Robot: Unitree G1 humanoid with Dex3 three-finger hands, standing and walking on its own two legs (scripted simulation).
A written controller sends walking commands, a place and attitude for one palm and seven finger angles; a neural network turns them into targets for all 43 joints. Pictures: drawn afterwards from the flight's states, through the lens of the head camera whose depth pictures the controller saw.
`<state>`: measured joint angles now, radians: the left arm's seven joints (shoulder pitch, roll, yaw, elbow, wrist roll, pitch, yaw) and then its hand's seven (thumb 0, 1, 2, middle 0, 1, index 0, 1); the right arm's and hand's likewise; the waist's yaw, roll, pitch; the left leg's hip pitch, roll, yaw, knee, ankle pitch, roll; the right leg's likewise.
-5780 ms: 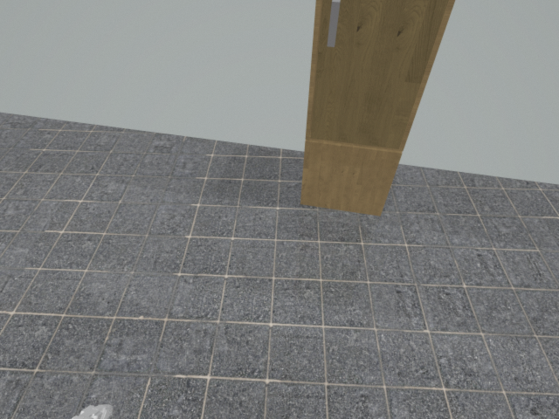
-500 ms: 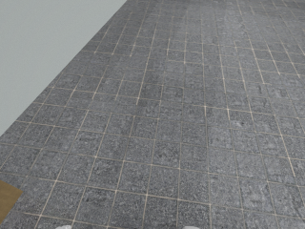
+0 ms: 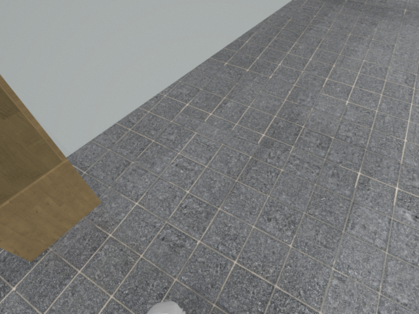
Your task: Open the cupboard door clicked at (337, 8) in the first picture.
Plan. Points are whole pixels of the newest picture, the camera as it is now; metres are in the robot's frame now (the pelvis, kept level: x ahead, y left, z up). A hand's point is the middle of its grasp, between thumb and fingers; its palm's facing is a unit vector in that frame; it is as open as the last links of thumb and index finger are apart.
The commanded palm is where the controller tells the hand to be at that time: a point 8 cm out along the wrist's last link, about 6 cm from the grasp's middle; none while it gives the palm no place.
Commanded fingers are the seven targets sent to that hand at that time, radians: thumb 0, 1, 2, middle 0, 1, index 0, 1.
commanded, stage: turn to face it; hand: left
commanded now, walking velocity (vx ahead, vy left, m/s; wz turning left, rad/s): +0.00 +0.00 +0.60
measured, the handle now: out of the picture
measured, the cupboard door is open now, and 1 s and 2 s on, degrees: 0 0 0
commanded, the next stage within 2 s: take the last steps up to it in 1.52 s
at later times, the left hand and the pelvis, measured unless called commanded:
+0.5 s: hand out of the picture +0.08 +0.26 -0.15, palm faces +0.28 -0.92 -0.27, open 7.4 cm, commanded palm none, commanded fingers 0.00 0.90 0.90 -0.20 -0.30 -0.20 -0.30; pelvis +0.01 +0.02 +0.00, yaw +17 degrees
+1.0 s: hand out of the picture -0.10 +0.23 -0.19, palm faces +0.61 -0.75 -0.26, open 7.4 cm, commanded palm none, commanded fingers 0.00 0.90 0.90 -0.20 -0.30 -0.20 -0.30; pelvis +0.00 +0.04 -0.02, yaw +37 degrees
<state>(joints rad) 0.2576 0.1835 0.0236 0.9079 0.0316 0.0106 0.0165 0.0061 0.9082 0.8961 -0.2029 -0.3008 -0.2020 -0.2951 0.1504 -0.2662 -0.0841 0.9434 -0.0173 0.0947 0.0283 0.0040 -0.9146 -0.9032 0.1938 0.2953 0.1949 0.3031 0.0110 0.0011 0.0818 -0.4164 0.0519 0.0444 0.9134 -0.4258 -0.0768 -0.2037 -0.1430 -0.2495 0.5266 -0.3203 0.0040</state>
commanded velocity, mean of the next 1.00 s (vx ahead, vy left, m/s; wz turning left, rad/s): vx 0.00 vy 0.00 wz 0.59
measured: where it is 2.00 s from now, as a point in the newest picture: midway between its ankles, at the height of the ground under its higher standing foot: outside the picture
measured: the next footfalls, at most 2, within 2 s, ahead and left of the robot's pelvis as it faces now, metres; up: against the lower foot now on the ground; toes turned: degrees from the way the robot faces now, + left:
left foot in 0.10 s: +0.02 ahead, +0.14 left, +0.00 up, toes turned +10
right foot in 0.54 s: +0.09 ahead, -0.09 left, +0.00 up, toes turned +16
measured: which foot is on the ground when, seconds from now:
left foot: up 0.00-0.08, down 0.10-0.54, up 0.56-0.94, down 0.96-1.00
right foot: down 0.00-0.10, up 0.12-0.52, down 0.54-0.96, up 0.98-1.00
